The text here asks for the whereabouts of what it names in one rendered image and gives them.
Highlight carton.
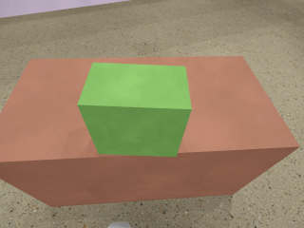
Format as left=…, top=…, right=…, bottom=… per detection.
left=77, top=62, right=192, bottom=157

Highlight pedestal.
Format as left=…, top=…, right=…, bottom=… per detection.
left=0, top=56, right=300, bottom=207

